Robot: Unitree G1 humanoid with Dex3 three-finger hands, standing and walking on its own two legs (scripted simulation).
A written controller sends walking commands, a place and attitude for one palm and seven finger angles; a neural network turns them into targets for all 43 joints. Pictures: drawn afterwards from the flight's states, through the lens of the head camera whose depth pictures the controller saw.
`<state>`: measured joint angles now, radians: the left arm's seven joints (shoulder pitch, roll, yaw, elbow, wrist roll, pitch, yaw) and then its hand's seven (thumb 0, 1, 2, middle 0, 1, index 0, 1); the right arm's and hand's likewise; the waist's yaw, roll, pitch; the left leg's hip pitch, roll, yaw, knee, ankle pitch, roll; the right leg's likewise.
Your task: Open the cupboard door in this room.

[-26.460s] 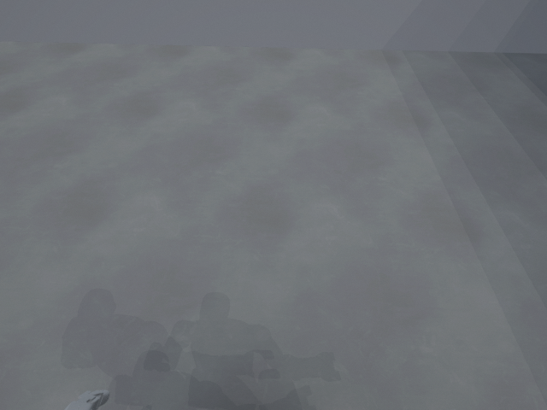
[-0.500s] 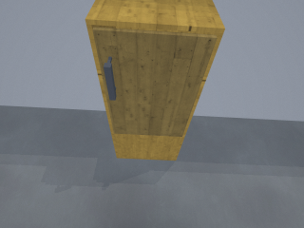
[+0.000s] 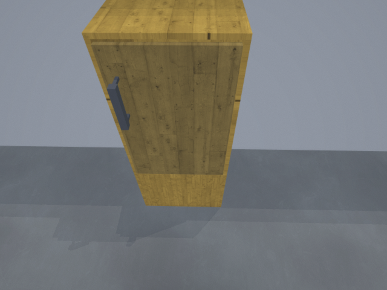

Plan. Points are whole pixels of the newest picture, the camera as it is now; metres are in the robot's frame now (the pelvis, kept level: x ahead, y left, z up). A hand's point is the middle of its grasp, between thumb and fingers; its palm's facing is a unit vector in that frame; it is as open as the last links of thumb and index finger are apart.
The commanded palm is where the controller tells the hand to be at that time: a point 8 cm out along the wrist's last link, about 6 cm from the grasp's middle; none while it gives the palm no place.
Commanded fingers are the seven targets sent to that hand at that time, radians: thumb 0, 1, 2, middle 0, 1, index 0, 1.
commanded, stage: come to a stop and stand still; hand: left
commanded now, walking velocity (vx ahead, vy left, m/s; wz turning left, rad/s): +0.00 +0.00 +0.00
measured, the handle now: (121, 104) +0.61 +0.24 +0.02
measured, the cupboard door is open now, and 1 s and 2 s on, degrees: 0 0 0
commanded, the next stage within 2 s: look again from close up in 0.78 s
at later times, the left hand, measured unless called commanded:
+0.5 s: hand out of the picture +0.04 +0.19 -0.18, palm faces +0.03 -0.98 -0.18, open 7.4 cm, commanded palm none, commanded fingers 0.00 0.90 0.90 -0.20 -0.30 -0.20 -0.30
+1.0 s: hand out of the picture +0.06 +0.22 -0.18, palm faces -0.02 -0.97 -0.23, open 7.4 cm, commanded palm none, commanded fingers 0.00 0.90 0.90 -0.20 -0.30 -0.20 -0.30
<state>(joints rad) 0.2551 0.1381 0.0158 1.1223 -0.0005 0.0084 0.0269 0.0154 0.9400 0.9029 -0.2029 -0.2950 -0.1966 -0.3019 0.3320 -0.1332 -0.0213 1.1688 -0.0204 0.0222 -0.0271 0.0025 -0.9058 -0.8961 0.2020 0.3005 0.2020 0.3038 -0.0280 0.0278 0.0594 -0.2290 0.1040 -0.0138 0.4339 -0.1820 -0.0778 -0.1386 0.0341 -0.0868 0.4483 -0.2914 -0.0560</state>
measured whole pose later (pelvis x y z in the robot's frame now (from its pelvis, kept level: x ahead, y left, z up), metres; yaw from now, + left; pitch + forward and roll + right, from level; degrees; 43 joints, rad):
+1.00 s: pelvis +0.03 +0.05 -0.01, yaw -1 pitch +0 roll +0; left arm 0.27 0.15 0.00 1.07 0.02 -0.03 0.05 0.01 0.91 0.90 -0.20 -0.29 -0.20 -0.30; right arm 0.24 -0.19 -0.02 1.05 -0.02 -0.02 -0.02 0.00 -0.91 -0.90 0.20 0.30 0.20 0.30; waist -0.02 0.02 0.06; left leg -0.25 0.05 0.04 0.55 -0.31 -0.03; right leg -0.14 -0.03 -0.04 0.51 -0.36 0.02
